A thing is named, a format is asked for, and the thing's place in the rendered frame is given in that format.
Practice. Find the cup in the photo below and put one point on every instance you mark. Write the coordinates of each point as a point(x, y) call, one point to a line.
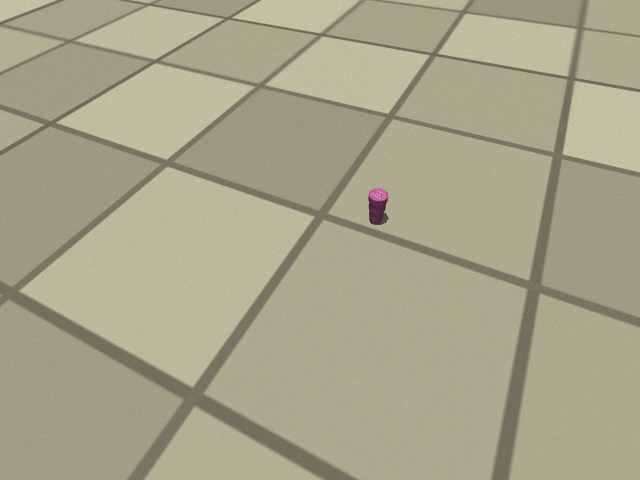
point(377, 204)

